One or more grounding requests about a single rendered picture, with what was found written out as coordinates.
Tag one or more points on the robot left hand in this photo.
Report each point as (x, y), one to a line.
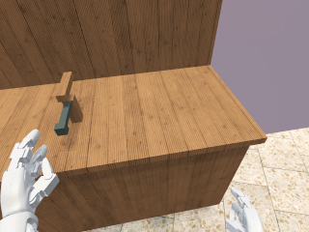
(18, 180)

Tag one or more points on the tap lever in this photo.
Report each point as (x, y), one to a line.
(61, 128)

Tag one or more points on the robot left forearm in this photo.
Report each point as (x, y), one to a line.
(19, 222)

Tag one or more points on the counter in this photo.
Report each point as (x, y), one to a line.
(153, 129)

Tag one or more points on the robot right hand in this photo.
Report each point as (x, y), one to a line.
(249, 218)

